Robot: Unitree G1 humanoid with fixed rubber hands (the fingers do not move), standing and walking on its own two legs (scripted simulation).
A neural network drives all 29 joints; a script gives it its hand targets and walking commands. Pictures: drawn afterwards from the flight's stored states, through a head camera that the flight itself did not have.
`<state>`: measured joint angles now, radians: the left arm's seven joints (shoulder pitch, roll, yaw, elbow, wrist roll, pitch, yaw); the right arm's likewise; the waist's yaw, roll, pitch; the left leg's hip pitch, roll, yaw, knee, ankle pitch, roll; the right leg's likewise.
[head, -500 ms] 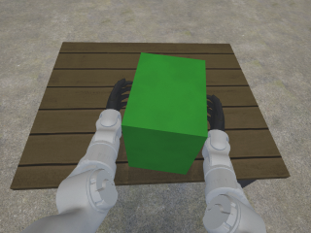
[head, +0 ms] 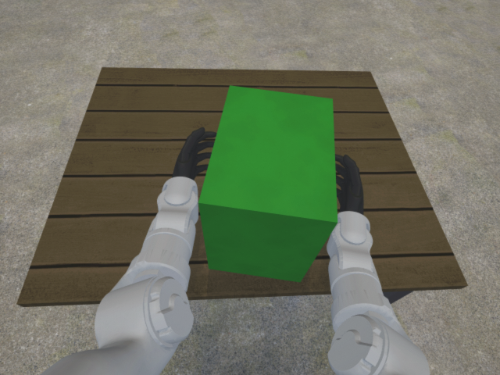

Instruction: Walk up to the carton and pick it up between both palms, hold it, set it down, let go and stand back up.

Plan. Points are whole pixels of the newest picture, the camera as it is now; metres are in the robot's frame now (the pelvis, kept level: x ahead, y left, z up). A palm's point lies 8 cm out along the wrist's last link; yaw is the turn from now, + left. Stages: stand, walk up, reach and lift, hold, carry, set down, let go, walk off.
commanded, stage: reach and lift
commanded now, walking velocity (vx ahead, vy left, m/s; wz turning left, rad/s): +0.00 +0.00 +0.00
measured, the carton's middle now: (266, 189) +0.44 -0.03 -0.01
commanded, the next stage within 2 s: none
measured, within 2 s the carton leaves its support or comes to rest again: leaves its support in 1.20 s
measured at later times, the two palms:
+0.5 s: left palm (186, 174) +0.43 +0.11 +0.05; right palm (349, 205) +0.38 -0.16 +0.04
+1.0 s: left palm (182, 179) +0.42 +0.11 +0.05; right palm (346, 204) +0.38 -0.16 +0.04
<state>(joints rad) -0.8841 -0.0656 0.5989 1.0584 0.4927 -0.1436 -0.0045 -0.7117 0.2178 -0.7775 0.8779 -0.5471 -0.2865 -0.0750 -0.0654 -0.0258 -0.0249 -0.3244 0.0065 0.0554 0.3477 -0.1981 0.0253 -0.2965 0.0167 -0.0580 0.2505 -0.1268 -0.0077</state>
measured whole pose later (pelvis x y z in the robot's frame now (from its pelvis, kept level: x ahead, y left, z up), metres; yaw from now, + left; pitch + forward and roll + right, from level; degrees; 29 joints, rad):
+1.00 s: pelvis +0.00 -0.01 +0.00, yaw +1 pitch +11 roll -1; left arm -0.85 -0.03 0.46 1.10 0.38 -0.15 0.06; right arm -0.70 0.14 -0.61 1.01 -0.41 -0.33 -0.14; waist -0.06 -0.01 -0.07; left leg -0.35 0.01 0.04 0.33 -0.18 0.02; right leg -0.30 0.02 -0.08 0.21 -0.10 -0.02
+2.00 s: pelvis -0.04 +0.00 +0.00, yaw +2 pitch -2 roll -1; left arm -0.80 -0.02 0.32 0.77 0.27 0.31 0.09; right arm -0.75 0.05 -0.27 0.92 -0.03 0.05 -0.17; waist -0.08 -0.03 -0.02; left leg -0.15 0.00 0.03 0.36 -0.17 0.03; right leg -0.11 0.01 -0.09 0.24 -0.10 -0.01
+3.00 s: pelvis -0.05 -0.01 +0.00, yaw +3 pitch -6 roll -1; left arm -0.73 -0.03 0.27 0.38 0.28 0.63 0.08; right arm -0.75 -0.02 -0.05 0.69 0.17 0.28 -0.22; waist -0.10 -0.04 0.00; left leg -0.10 0.00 0.01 0.37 -0.17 0.02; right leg -0.05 0.01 -0.11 0.26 -0.11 -0.02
